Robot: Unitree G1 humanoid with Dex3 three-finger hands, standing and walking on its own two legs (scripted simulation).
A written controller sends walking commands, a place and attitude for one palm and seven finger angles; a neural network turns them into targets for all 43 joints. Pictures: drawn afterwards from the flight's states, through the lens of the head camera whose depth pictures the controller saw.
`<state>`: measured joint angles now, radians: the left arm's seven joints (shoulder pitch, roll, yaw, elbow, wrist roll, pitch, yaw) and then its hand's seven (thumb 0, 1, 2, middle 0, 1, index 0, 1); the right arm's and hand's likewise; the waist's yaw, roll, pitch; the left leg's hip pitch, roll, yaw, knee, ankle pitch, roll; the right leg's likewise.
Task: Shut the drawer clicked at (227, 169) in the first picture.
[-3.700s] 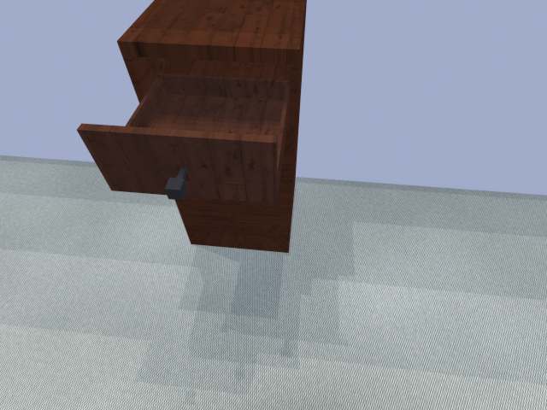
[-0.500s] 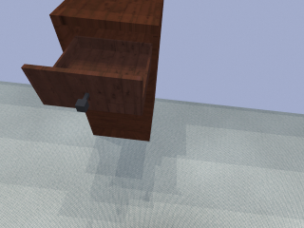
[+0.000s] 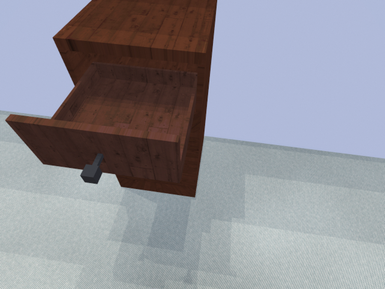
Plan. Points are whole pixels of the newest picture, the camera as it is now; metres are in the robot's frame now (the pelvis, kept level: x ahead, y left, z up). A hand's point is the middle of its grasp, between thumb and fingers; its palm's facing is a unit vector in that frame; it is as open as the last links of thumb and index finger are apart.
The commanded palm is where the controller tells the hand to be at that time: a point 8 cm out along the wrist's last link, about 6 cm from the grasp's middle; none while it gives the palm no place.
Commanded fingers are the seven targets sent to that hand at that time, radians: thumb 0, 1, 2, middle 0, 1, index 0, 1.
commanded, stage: come to a stop and stand still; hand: left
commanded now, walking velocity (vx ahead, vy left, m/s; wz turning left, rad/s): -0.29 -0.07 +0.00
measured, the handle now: (94, 167) +0.36 +0.26 +0.00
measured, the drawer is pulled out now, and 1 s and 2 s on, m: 0.29 0.29 0.29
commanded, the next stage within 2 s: look again from close up in 1.36 s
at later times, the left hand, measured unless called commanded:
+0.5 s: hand out of the picture +0.05 +0.17 -0.16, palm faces +0.06 -0.97 -0.25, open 7.4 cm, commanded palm none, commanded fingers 0.00 0.90 0.90 -0.20 -0.30 -0.20 -0.30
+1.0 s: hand out of the picture +0.00 +0.20 -0.17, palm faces -0.01 -0.98 -0.21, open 7.4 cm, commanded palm none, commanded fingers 0.00 0.90 0.90 -0.20 -0.30 -0.20 -0.30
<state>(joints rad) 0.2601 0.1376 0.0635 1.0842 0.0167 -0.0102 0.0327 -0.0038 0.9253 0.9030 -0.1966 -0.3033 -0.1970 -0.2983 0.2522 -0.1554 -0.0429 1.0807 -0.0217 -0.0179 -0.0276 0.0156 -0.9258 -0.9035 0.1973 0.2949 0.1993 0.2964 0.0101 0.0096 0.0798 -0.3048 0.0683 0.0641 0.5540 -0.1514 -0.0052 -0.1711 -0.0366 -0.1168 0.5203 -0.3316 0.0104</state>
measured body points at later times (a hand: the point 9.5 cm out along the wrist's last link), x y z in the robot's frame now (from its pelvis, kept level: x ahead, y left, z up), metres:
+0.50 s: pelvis +0.00 -0.02 +0.01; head +0.04 -0.03 +0.46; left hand +0.04 +0.22 -0.14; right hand +0.08 -0.27 -0.15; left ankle -0.03 +0.11 -0.72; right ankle -0.01 -0.11 -0.73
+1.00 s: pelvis -0.02 +0.02 +0.00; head -0.02 +0.02 +0.45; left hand +0.00 +0.25 -0.15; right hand -0.01 -0.20 -0.15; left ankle -0.03 +0.11 -0.73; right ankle -0.01 -0.11 -0.73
